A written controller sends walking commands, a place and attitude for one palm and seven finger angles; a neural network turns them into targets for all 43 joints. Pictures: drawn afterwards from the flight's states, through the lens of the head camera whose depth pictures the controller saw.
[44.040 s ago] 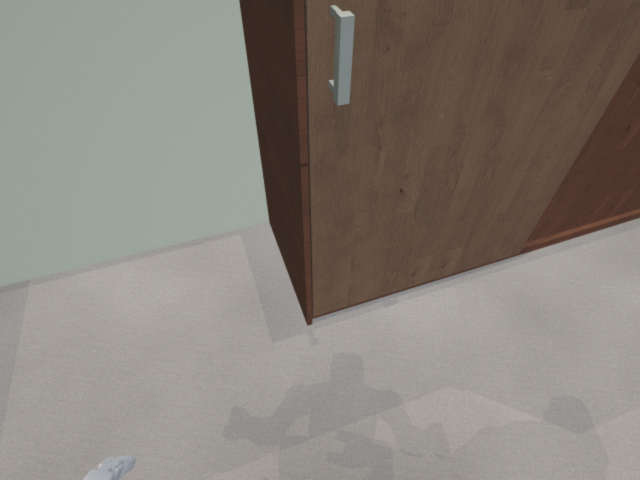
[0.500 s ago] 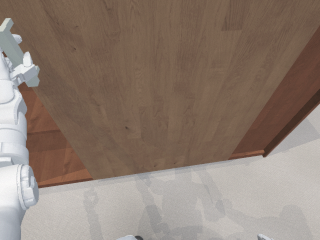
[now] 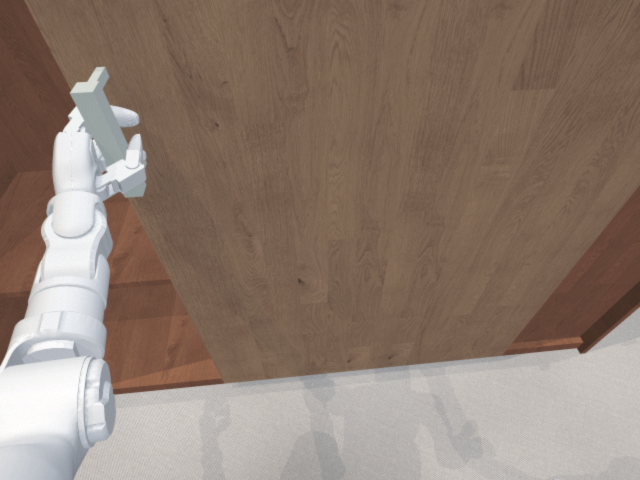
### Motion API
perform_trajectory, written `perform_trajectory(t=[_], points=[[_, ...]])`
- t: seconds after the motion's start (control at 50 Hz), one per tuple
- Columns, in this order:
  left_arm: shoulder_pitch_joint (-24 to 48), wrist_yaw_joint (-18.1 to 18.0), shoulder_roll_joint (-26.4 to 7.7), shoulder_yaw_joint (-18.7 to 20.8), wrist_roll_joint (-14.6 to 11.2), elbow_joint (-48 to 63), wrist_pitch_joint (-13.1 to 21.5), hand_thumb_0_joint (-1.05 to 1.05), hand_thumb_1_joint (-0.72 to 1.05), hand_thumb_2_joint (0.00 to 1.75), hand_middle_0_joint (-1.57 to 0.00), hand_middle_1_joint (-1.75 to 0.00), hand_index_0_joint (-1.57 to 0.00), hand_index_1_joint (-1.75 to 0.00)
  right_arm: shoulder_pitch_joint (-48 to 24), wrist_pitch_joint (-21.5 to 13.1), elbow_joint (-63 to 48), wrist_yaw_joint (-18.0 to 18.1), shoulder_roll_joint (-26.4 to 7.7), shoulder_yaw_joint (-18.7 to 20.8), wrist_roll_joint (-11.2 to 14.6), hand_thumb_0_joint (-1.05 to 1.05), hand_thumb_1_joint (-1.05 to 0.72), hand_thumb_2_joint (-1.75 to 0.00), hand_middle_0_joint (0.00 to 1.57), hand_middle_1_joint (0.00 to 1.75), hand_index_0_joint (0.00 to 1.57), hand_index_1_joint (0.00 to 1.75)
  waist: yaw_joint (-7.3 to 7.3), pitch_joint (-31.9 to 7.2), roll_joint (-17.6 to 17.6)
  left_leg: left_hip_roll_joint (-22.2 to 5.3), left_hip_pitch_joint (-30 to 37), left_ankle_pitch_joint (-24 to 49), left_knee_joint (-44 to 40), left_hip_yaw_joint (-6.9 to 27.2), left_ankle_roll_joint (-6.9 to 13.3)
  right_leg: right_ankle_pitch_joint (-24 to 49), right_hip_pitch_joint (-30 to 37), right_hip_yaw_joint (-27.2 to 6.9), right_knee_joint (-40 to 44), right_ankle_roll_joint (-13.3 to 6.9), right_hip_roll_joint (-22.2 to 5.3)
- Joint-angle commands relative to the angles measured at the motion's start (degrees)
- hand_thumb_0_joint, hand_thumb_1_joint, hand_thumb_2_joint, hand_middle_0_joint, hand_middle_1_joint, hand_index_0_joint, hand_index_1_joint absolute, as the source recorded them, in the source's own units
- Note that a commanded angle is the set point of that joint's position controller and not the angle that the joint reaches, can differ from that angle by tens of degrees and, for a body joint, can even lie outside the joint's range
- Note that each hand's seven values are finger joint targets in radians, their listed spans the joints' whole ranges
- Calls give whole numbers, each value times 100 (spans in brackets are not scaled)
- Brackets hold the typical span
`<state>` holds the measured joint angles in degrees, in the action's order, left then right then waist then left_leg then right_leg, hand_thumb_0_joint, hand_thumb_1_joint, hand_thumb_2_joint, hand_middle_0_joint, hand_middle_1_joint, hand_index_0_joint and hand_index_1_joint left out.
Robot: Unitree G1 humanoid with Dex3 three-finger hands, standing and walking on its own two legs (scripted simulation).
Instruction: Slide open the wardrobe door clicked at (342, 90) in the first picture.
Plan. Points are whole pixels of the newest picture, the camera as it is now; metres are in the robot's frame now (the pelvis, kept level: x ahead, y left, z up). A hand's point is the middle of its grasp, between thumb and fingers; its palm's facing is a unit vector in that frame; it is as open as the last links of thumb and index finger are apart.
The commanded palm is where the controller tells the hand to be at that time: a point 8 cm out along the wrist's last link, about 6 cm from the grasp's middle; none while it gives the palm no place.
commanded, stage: stop walking and hold the door there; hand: left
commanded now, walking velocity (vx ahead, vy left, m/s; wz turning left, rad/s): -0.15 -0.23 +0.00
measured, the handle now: (117, 134) +0.47 +0.26 +0.20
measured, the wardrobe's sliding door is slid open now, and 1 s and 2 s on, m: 0.56 0.56 0.56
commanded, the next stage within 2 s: loosen the grip on the handle in 0.76 s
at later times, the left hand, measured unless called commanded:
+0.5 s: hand (137, 167) +0.44 +0.23 +0.18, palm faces +0.30 -0.94 -0.18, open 5.7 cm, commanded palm +0.40 +0.26 +0.16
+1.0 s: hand (128, 156) +0.44 +0.24 +0.19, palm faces +0.31 -0.95 -0.10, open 6.9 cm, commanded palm +0.40 +0.26 +0.18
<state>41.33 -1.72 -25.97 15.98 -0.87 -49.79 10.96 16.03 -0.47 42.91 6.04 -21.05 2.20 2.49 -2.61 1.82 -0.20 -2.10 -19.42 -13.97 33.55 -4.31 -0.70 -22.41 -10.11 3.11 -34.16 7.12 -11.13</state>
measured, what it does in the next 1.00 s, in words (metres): steps on the spot: right foot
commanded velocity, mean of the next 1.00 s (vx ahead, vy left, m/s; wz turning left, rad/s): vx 0.00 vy -0.06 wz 0.00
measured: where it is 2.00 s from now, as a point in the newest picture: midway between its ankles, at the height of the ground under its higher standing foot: outside the picture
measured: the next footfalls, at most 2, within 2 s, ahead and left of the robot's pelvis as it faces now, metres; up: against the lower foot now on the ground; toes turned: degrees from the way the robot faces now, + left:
right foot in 0.40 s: +0.00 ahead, -0.10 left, +0.00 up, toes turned -4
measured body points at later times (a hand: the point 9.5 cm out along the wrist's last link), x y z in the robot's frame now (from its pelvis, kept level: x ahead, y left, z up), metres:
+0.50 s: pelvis -0.04 +0.01 +0.00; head +0.05 +0.01 +0.44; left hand +0.41 +0.28 +0.19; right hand +0.11 -0.22 -0.12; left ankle +0.05 +0.13 -0.72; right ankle -0.04 -0.10 -0.72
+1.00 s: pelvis -0.02 +0.00 +0.01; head +0.00 +0.01 +0.46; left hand +0.42 +0.29 +0.19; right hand +0.08 -0.25 -0.10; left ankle +0.05 +0.13 -0.72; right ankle -0.04 -0.10 -0.72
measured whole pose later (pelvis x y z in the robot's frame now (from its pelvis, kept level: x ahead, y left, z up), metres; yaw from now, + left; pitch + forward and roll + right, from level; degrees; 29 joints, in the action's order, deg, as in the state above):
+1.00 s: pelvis -0.02 +0.00 +0.01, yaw +1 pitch +2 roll +0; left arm 51.3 -0.9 -25.9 19.9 1.2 -56.1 3.5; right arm 16.2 -7.8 41.8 2.2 -13.0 -0.6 0.1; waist -3.3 -0.2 1.6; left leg -3.7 -23.5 -9.2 30.5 -3.5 -0.4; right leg -19.0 -15.6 5.1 -32.2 -1.6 0.0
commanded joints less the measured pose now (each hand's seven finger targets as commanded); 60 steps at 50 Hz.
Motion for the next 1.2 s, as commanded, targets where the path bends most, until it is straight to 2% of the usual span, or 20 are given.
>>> perform_trajectory(t=[0.0,0.08,0.14,0.22,0.34,0.44,0.48,0.54,0.58,0.62,0.8,0.82,0.84,0.86,0.88,0.9,0.94,1.0,1.1,1.18], points=[[2464,-100,-1085,-158,-129,2152,434,0,90,90,-45,-140,-45,-140,-225,-297,-846,44,-524,181,-32,0,-90,-90,20,30,20,30,31,-1710,-1605,-1808,2285,5300,-810,2038,1100,-1086,-1892,166,-2726,-355,856],[2473,-62,-156,-867,-160,2904,278,0,90,90,-45,-140,-45,-140,-262,-458,-816,-46,-306,116,-22,0,-90,-90,20,30,20,30,12,-1933,-282,-1834,2074,4004,-713,1655,1172,-818,-1735,-379,-2692,-482,810],[2819,-87,-177,-929,-156,3321,134,0,90,90,-45,-140,-45,-140,-344,-573,-881,-79,-185,20,-27,0,-90,-90,20,30,20,30,77,-2146,-627,-1635,2226,3498,-724,1153,1019,-238,-1558,-326,-2099,-525,893],[2990,-111,-348,-833,-166,3296,2,0,90,90,-45,-140,-45,-140,-462,-672,-955,-137,-29,-140,-62,0,-90,-90,20,30,20,30,112,-2149,-1335,-1822,2060,3015,-827,1284,1072,-229,-1266,-287,-1388,-560,965],[3185,-134,-521,-689,-195,3247,-56,0,90,90,-45,-140,-45,-140,-582,-752,-1016,-180,-105,-186,-68,0,-90,-90,20,30,20,30,177,-2350,-921,-1593,1945,2908,-323,1157,809,576,-200,-148,440,-604,1139],[2928,-199,-1010,-335,-199,2669,-150,0,90,90,-45,-140,-45,-140,-598,-671,-1052,-84,-42,-170,78,0,-90,-90,20,30,20,30,150,-2504,811,-550,773,1265,435,349,127,3710,895,-827,608,-967,32],[3001,-231,-1115,-171,-197,2402,-130,0,90,90,-45,-140,-45,-140,-690,-634,-1046,-11,-4,-207,80,0,-90,-90,20,30,20,30,228,-2290,805,-367,381,208,506,361,100,4293,994,-963,537,-1076,-194],[2938,-231,-1216,-129,-207,2123,-79,0,90,90,-45,-140,-45,-140,-620,-591,-900,87,-120,-194,61,0,-90,-90,20,30,20,30,224,-2072,204,-459,788,885,-189,439,175,3380,614,-631,469,-913,14],[2905,-208,-813,-333,-245,2127,-18,0,90,90,-45,-140,-45,-140,-606,-582,-926,57,-218,-153,6,0,-90,-90,20,30,20,30,215,-2093,-646,-1042,1260,2058,-467,1059,459,1751,1,-326,342,-648,624],[2931,-193,-592,-533,-263,2142,26,0,90,90,-45,-140,-45,-140,-543,-553,-895,25,-268,-135,-17,0,-90,-90,20,30,20,30,210,-1945,-1075,-1403,959,1612,-843,1526,685,529,36,-271,209,-641,899],[2573,-220,-622,-627,-260,1869,-73,0,90,90,-45,-140,-45,-140,-348,-518,-845,72,-251,-106,29,0,-90,-90,20,30,20,30,149,-2090,-41,-736,1015,1659,-148,520,188,2464,299,-709,841,-806,283],[2564,-230,-710,-553,-258,1848,-72,0,90,90,-45,-140,-45,-140,-354,-500,-846,76,-261,-108,27,0,-90,-90,20,30,20,30,156,-2086,-29,-727,1031,1677,-148,521,180,2538,272,-692,823,-800,275],[6868,-485,-4368,1889,656,2906,358,0,90,90,-45,-140,-45,-140,104,-769,-1074,28,-13,-264,204,0,-90,-90,20,30,20,30,100,-2130,-1261,-366,1231,80,-910,588,384,165,91,-704,933,-544,745],[5598,-46,-2799,954,956,182,-427,0,78,84,-45,-140,-45,-140,331,-946,-245,-176,-309,326,-401,0,-90,-90,20,30,20,30,-301,-2934,-48,109,909,1450,-345,170,323,2527,-522,-483,521,-948,949],[4469,-80,-1644,691,349,381,-486,0,66,78,-45,-140,-45,-140,731,-930,-479,-305,-388,296,-286,0,-90,-90,20,30,20,30,-497,-2509,972,78,887,1583,-262,304,426,2992,-599,-171,567,-781,1162],[3974,-33,-1716,978,297,516,-476,0,54,73,-45,-140,-45,-140,647,-983,-564,-331,-456,263,-286,0,-90,-90,20,30,20,30,-359,-2642,1223,29,1113,1568,-330,321,406,3075,-527,-263,573,-742,1133],[3690,-35,-1662,1108,22,409,-329,0,30,61,-45,-140,-45,-140,376,-1006,-629,-311,-332,200,-274,0,-90,-90,20,30,20,30,-138,-2230,227,141,1227,1371,-316,328,391,2657,-621,-369,681,-788,1135],[3986,-132,-872,-14,352,861,-123,0,-7,43,-45,-140,-45,-140,394,-977,-616,-486,-170,128,-291,0,-90,-90,20,30,20,30,-291,-1660,-1035,102,1214,699,-236,354,305,1387,-1454,-341,726,-901,1186],[3214,-200,-1151,377,145,822,-4,0,-55,20,-41,-135,-41,-135,454,-895,-736,-507,-323,215,-214,0,-90,-90,20,30,20,30,-204,-1847,445,124,669,321,-300,379,404,1065,-1197,-352,752,-791,1217],[3269,-85,-1018,235,19,1376,-22,0,-55,20,-36,-128,-36,-128,497,-861,-698,-472,-292,254,-159,0,-90,-90,20,30,20,30,-166,-2195,-38,118,1062,549,-282,336,389,1194,-1178,-340,732,-785,1261]])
